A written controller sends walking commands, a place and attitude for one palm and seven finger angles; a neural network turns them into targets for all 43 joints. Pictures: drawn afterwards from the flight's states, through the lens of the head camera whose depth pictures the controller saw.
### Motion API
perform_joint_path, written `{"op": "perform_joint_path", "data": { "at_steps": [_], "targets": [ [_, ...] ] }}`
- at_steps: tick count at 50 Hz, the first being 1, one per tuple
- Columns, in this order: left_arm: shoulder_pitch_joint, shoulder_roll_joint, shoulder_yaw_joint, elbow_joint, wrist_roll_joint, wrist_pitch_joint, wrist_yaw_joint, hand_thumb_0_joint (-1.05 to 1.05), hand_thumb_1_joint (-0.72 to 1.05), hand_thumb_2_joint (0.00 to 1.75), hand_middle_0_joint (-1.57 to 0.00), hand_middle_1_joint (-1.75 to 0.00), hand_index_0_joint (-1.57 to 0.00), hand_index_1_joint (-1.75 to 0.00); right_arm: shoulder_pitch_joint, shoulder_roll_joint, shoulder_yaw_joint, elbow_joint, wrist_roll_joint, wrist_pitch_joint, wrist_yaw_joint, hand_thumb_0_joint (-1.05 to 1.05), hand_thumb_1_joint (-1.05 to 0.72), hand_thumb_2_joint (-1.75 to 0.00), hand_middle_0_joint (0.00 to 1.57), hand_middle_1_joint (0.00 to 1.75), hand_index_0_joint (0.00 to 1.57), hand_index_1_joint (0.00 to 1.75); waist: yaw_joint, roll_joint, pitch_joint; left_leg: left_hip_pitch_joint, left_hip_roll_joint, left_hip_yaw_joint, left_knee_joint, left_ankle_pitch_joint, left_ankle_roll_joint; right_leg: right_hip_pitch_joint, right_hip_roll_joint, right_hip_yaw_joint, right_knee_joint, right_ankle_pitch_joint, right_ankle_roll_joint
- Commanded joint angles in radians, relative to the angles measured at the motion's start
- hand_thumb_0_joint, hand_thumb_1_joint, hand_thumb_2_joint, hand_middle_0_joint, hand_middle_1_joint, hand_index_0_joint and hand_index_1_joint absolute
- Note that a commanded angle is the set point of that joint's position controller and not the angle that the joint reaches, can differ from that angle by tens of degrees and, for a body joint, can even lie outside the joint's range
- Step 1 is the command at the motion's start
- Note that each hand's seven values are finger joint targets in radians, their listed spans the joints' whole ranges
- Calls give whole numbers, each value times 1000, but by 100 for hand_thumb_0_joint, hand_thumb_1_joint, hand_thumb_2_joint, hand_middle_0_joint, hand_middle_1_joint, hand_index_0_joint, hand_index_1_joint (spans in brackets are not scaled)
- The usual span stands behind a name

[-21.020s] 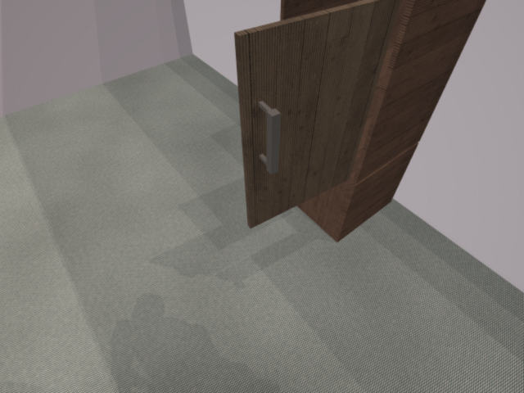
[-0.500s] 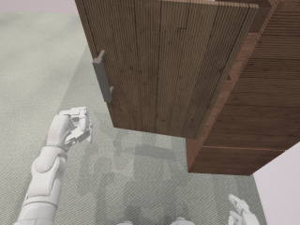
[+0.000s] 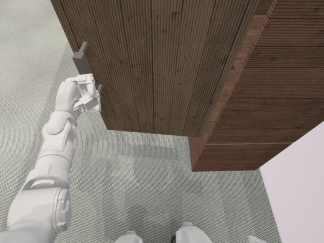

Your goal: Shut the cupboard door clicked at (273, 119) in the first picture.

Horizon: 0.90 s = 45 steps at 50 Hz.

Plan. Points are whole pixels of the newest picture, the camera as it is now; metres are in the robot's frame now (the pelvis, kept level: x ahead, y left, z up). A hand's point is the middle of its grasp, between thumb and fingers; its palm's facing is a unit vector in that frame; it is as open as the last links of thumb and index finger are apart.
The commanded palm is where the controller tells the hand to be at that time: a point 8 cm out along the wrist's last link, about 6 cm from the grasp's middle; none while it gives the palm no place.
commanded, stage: bring the fist close to the handle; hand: left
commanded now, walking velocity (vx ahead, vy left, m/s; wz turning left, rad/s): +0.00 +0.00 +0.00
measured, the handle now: (91, 75) +0.54 +0.18 +0.07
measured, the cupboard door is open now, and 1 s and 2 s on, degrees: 83 77 65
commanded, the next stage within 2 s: push the door shut along its arc in 0.34 s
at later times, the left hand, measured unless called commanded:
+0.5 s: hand (96, 98) +0.45 +0.15 +0.08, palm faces -0.09 -1.00 -0.03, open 3.1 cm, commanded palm +0.43 +0.20 +0.07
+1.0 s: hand (101, 83) +0.49 +0.15 +0.08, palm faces -0.24 -0.97 -0.02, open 3.1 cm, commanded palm +0.49 +0.19 +0.07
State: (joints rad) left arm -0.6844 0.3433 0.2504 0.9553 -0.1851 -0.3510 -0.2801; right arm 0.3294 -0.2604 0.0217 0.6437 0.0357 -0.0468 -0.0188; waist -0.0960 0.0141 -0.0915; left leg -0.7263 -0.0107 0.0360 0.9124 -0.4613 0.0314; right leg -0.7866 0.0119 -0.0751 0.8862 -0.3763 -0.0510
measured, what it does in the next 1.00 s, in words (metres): stands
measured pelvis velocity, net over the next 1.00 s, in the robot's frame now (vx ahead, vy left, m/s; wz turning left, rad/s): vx -0.01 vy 0.01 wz -0.01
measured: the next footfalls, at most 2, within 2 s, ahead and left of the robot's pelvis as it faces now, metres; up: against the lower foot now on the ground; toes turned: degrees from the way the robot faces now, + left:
none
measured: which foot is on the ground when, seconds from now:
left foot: down 0.00-1.00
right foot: down 0.00-1.00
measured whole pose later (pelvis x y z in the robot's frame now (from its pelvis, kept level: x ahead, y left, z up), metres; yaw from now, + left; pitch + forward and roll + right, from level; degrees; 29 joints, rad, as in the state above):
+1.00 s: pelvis -0.01 +0.01 -0.01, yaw +0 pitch +20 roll -1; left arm -0.97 0.48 0.27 1.20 -0.15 -0.36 -0.40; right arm 0.39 -0.29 0.03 0.65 0.02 0.00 -0.02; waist -0.17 0.02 -0.09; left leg -0.87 0.00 0.03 0.99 -0.47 0.04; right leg -0.92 0.02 -0.08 0.93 -0.37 -0.04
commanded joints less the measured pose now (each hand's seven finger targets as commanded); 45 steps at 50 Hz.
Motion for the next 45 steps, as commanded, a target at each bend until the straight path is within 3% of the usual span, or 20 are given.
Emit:
{"op": "perform_joint_path", "data": {
  "at_steps": [1, 4, 8, 9, 11, 12, 13, 15, 18, 21, 23, 24, 26, 30, 32, 34, 38, 40, 41, 45],
  "targets": [
    [-364, 207, 60, -186, -11, -115, -10, 0, 90, 90, -130, -150, -130, -150, 98, -151, -59, -95, -8, -24, -1, 0, -90, -90, 20, 30, 20, 30, 12, 45, -488, 134, 1, -50, -94, 397, -9, 354, -11, 93, -65, 402, 22],
    [-259, 237, 95, -175, -12, -109, -15, 0, 90, 90, -130, -150, -130, -150, 115, -158, -64, -109, -9, -5, 7, 0, -90, -90, 20, 30, 20, 30, 35, 20, -481, 105, 2, -45, -102, 433, -7, 402, -8, 92, -65, 455, 21],
    [-271, 174, 51, -202, -20, -90, -10, 0, 90, 90, -130, -150, -130, -150, 112, -152, -69, -127, -2, 15, 10, 0, -90, -90, 20, 30, 20, 30, 11, -45, -403, 75, 4, -28, -122, 359, -1, 382, -6, 92, -104, 409, 34],
    [-289, 207, 71, -223, -18, -95, -4, 0, 90, 90, -130, -150, -130, -150, 112, -158, -70, -128, -2, 19, 6, 0, -90, -90, 20, 30, 20, 30, 14, -25, -394, 78, 4, -30, -123, 355, 1, 380, -5, 93, -103, 402, 30],
    [-341, 170, 35, -239, -16, -105, 5, 0, 90, 90, -130, -150, -130, -150, 109, -148, -67, -127, 1, 21, 4, 0, -90, -90, 20, 30, 20, 30, -5, -14, -378, 93, 3, -28, -128, 331, 2, 357, -4, 95, -113, 376, 33],
    [-377, 187, 46, -255, -14, -118, 14, 0, 90, 90, -130, -150, -130, -150, 112, -148, -71, -116, -1, 20, 2, 0, -90, -90, 20, 30, 20, 30, -13, -26, -379, 101, 6, -31, -126, 317, 2, 346, -4, 93, -115, 359, 35],
    [-391, 192, 48, -276, -11, -133, 23, 0, 90, 90, -130, -150, -130, -150, 107, -146, -70, -114, -3, 18, 2, 0, -90, -90, 20, 30, 20, 30, -7, 18, -396, 117, 3, -31, -125, 307, 1, 344, -4, 98, -115, 342, 32],
    [-406, 212, 55, -277, -2, -150, 32, 0, 90, 90, -130, -150, -130, -150, 107, -146, -68, -106, -4, 17, -2, 0, -90, -90, 20, 30, 20, 30, -9, 45, -422, 146, 3, -37, -121, 317, 0, 340, -3, 98, -108, 343, 29],
    [-396, 203, 45, -208, 6, -155, 33, 0, 90, 90, -130, -150, -130, -150, 98, -144, -62, -95, -4, 17, -3, 0, -90, -90, 20, 30, 20, 30, -16, 9, -390, 112, 4, -40, -121, 279, -1, 324, -4, 96, -108, 307, 31],
    [-385, 203, 46, -156, 10, -137, 24, 0, 90, 90, -130, -150, -130, -150, 98, -148, -59, -98, -4, 20, 0, 0, -90, -90, 20, 30, 20, 30, -9, 38, -381, 109, 1, -42, -127, 282, -3, 320, -5, 92, -104, 308, 27],
    [-343, 225, 64, -128, 8, -123, 12, 0, 90, 90, -130, -150, -130, -150, 97, -154, -59, -107, -2, 24, 0, 0, -90, -90, 20, 30, 20, 30, -1, -11, -382, 86, 2, -40, -127, 291, -2, 348, -7, 95, -106, 330, 27],
    [-374, 197, 33, -125, 6, -118, -1, 0, 90, 90, -130, -150, -130, -150, 97, -155, -57, -109, 0, 27, -1, 0, -90, -90, 20, 30, 20, 30, -17, 12, -380, 100, 2, -41, -121, 297, 1, 326, -5, 95, -103, 339, 27],
    [-478, 178, 0, -112, 6, -117, -20, 0, 90, 90, -130, -150, -130, -150, 98, -155, -56, -97, 0, 25, -2, 0, -90, -90, 20, 30, 20, 30, -46, -6, -355, 96, 4, -46, -114, 279, 2, 291, -5, 94, -107, 320, 30],
    [-580, 239, 32, -91, -1, -128, -40, 0, 90, 90, -130, -150, -130, -150, 102, -167, -52, -86, -1, 22, -13, 0, -90, -90, 20, 30, 20, 30, -64, -13, -379, 83, 2, -57, -96, 249, 6, 278, -4, 104, -102, 287, 29],
    [-592, 232, 29, -71, -5, -129, -52, 0, 90, 90, -130, -150, -130, -150, 105, -166, -51, -85, -2, 17, -13, 0, -90, -90, 20, 30, 20, 30, -67, -1, -400, 90, 1, -59, -87, 262, 5, 268, -4, 103, -94, 293, 28],
    [-602, 286, 65, -45, -1, -127, -62, 0, 90, 90, -130, -150, -130, -150, 116, -176, -50, -79, -4, 15, -17, 0, -90, -90, 20, 30, 20, 30, -60, 23, -417, 80, 1, -61, -76, 269, 5, 269, -3, 106, -82, 298, 24],
    [-669, 304, 51, -18, 21, -109, -84, 0, 90, 90, -130, -150, -130, -150, 132, -179, -48, -72, -5, 16, -15, 0, -90, -90, 20, 30, 20, 30, -84, 48, -430, 63, 4, -66, -58, 269, 7, 228, -3, 106, -71, 283, 27],
    [-686, 281, 29, -6, 23, -99, -97, 0, 90, 90, -130, -150, -130, -150, 142, -181, -48, -73, -8, 17, -14, 0, -90, -90, 20, 30, 20, 30, -92, 82, -447, 96, 6, -73, -50, 290, 5, 191, 3, 96, -64, 282, 25],
    [-697, 298, 43, 15, 20, -91, -102, 0, 90, 90, -130, -150, -130, -150, 151, -186, -48, -67, -8, 18, -15, 0, -90, -90, 20, 30, 20, 30, -98, 50, -442, 82, 9, -76, -46, 282, 6, 188, 3, 96, -65, 273, 26],
    [-753, 299, 25, 32, 25, -73, -127, 0, 90, 90, -130, -150, -130, -150, 175, -194, -47, -61, -12, 18, -16, 0, -90, -90, 20, 30, 20, 30, -112, 86, -455, 100, 11, -89, -37, 296, 5, 148, 10, 85, -55, 259, 20]
  ]
}}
